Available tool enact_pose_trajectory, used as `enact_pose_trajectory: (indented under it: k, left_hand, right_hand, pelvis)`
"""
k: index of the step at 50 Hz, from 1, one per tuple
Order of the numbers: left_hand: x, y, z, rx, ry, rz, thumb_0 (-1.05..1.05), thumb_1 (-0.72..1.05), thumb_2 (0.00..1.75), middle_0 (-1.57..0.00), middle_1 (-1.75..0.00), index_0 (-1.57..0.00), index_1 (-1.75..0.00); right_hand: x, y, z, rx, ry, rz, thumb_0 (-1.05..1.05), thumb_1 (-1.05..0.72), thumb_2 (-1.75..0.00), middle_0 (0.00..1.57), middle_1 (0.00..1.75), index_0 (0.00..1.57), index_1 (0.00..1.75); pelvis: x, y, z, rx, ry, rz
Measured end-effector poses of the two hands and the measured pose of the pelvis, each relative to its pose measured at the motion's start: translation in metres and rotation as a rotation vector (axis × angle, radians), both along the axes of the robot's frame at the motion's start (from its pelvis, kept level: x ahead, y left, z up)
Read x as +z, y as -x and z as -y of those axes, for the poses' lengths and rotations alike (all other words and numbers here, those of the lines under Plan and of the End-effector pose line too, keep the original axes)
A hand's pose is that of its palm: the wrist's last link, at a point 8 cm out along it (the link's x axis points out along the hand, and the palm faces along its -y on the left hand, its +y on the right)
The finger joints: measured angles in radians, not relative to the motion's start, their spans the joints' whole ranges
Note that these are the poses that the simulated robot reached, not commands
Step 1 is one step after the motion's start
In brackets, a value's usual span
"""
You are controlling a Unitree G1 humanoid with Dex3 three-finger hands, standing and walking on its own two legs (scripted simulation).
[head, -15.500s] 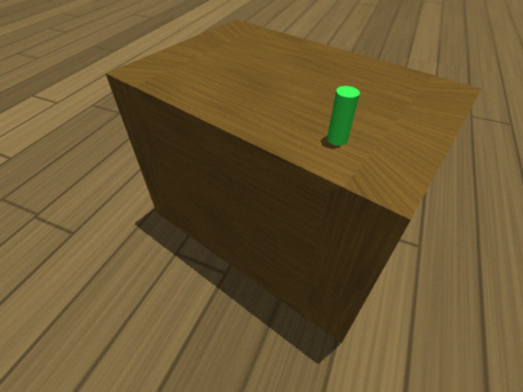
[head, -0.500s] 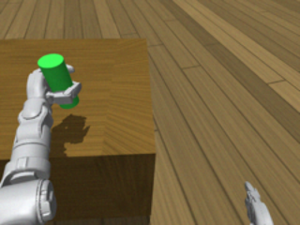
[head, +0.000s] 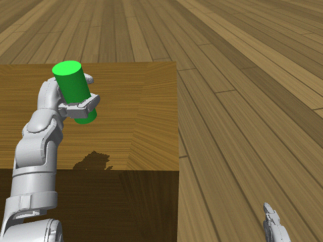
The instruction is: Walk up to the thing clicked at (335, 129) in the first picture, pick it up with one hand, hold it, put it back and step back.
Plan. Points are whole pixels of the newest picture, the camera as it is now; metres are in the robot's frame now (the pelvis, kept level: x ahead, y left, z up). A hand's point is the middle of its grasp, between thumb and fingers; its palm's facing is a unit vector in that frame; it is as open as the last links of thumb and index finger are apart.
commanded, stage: lift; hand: left
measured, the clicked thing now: (77, 94) +0.39 +0.19 +0.23
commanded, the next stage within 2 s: hold in 0.64 s
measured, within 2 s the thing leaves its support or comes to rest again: neither
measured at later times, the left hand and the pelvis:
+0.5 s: hand (73, 95) +0.34 +0.17 +0.26, palm faces +0.09 -1.00 -0.01, open 7.4 cm; pelvis -0.02 +0.00 +0.00, yaw +1 degrees
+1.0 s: hand (67, 87) +0.34 +0.17 +0.29, palm faces +0.09 -1.00 -0.01, open 7.4 cm; pelvis -0.01 +0.00 +0.01, yaw +1 degrees
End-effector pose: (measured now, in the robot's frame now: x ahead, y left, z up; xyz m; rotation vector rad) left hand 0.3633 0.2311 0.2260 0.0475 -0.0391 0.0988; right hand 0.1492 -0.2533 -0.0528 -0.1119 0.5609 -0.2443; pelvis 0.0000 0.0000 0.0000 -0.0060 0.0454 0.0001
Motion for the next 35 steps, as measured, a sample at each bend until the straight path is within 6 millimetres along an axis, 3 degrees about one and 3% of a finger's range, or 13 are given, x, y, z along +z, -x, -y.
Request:
enact_pose_trajectory:
  k: [10,25,35]
  left_hand:
    - [0.026,0.021,0.002,-0.004,0.014,0.013,0.00,-0.09,1.13,-0.85,-1.08,-0.89,-1.08]
    - [0.038,0.046,0.007,-0.007,0.036,0.005,0.00,-0.09,1.13,-0.85,-1.08,-0.89,-1.09]
    - [0.050,0.051,0.008,-0.003,0.026,0.020,0.00,-0.10,1.14,-0.85,-1.07,-0.89,-1.08]
  right_hand:
    - [0.000,0.008,0.003,-0.001,0.005,0.014,-0.02,0.56,-0.04,0.06,0.05,0.05,0.05]
    - [-0.004,0.015,0.003,0.004,-0.011,0.035,-0.02,0.55,-0.04,0.06,0.05,0.05,0.05]
    - [-0.004,0.012,0.002,0.003,-0.005,0.049,-0.02,0.55,-0.05,0.05,0.05,0.05,0.05]
  pelvis:
    - [0.003,0.008,0.001,0.005,-0.002,0.034]
    - [0.005,0.018,0.002,0.009,-0.006,0.056]
    - [0.005,0.019,0.002,0.010,-0.005,0.062]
